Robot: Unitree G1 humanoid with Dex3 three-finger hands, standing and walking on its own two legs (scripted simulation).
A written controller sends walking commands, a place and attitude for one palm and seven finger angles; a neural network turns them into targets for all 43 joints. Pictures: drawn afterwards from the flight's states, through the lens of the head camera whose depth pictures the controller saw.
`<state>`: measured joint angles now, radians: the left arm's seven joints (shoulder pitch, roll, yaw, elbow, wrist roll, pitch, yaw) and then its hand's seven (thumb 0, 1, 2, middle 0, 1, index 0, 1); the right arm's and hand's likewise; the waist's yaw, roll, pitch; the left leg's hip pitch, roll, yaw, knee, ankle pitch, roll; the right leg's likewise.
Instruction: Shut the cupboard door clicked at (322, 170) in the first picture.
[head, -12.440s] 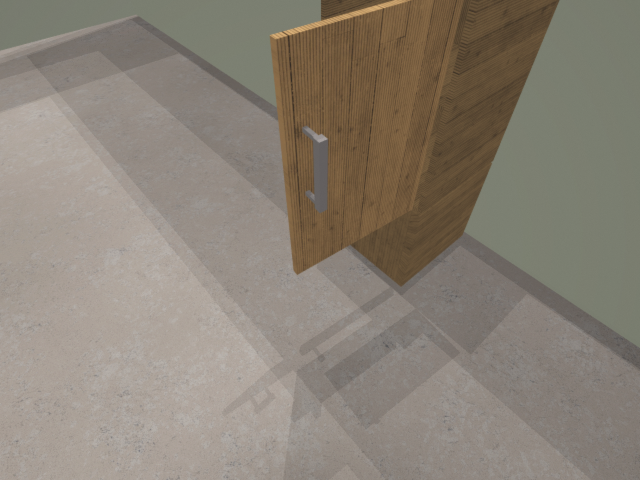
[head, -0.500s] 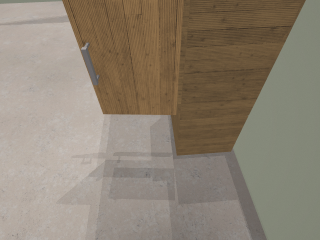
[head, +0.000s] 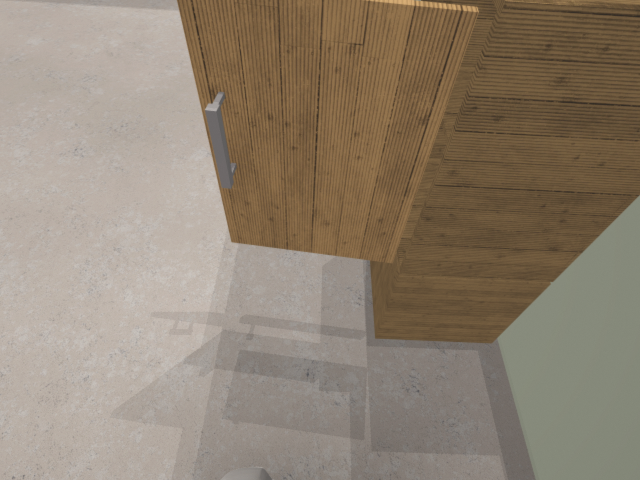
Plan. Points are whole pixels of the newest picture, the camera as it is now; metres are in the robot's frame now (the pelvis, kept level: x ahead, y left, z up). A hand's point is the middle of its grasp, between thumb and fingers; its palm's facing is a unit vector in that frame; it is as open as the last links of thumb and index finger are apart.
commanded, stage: take the last steps up to it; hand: left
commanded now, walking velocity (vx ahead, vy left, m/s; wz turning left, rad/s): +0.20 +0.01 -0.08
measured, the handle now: (224, 142) +0.64 +0.24 +0.01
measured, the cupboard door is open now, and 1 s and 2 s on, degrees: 84 84 84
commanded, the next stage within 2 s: come to a stop and stand still in 0.16 s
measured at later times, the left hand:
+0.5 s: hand (219, 423) +0.20 +0.16 -0.15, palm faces -0.01 -0.98 -0.22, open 7.2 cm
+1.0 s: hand (185, 473) +0.14 +0.20 -0.16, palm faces -0.03 -0.98 -0.21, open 7.4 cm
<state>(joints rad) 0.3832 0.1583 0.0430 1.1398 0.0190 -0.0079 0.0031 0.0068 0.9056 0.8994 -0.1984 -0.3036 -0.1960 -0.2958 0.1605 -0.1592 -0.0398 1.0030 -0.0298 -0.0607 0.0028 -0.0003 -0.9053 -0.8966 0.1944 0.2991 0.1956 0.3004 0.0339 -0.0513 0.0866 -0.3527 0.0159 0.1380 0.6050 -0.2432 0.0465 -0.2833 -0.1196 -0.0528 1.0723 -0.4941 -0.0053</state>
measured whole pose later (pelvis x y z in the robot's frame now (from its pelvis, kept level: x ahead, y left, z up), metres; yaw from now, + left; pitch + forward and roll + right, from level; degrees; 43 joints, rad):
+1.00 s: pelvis +0.09 +0.01 +0.02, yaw -3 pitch +0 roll -1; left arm 0.21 0.20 0.05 1.03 0.01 0.06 0.01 0.00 0.91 0.90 -0.19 -0.30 -0.19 -0.30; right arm 0.18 -0.17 -0.04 1.02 -0.03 0.01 -0.03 0.00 -0.91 -0.90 0.20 0.30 0.20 0.30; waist -0.01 0.00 0.06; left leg -0.30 0.05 0.08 0.47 -0.17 0.02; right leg -0.22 -0.02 -0.02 0.67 -0.45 0.01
